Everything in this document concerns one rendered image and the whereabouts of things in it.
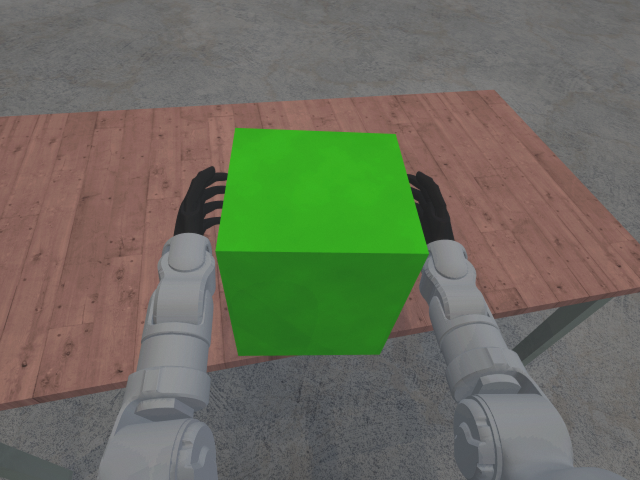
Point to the left robot upper arm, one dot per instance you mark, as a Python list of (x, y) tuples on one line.
[(182, 449)]

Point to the left robot forearm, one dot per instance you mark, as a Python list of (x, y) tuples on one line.
[(171, 380)]

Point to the table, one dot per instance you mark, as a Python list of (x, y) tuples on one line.
[(89, 199)]

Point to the robot left hand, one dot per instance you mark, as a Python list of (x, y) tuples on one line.
[(191, 214)]

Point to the robot right hand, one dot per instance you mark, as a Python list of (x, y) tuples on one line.
[(432, 212)]

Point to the right robot forearm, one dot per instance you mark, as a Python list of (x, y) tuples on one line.
[(477, 357)]

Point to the carton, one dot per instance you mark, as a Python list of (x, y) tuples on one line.
[(319, 243)]

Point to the right robot upper arm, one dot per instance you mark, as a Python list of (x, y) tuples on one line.
[(515, 437)]

